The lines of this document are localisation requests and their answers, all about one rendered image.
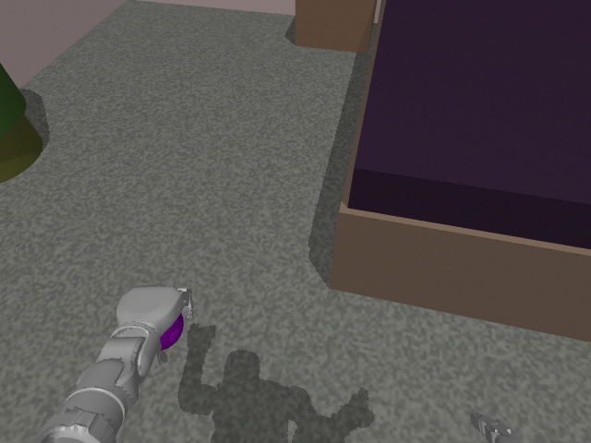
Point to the right robot hand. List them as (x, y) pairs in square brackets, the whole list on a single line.
[(495, 431)]

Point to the bed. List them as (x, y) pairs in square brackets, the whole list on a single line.
[(468, 189)]

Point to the left robot hand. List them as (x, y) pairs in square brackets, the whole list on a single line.
[(156, 306)]

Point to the ball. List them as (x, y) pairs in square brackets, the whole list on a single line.
[(171, 336)]

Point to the potted plant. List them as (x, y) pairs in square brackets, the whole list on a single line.
[(20, 143)]

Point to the left robot arm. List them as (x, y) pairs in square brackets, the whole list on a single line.
[(97, 407)]

